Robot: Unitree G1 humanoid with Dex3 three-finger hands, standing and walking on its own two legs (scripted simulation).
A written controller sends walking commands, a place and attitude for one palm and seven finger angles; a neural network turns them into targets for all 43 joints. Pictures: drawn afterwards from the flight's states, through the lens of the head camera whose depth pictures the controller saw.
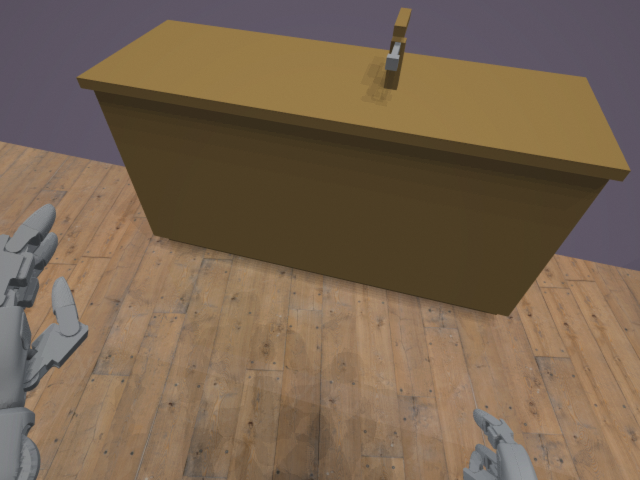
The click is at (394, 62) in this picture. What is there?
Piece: tap's lever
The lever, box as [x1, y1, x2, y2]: [385, 54, 399, 70]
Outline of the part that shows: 388,54 386,58 385,69 396,70 399,55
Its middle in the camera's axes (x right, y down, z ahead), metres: +0.17 -0.42 +0.91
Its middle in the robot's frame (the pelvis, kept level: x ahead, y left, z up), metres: +0.98 -0.11 +0.10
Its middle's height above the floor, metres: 0.87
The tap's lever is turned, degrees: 0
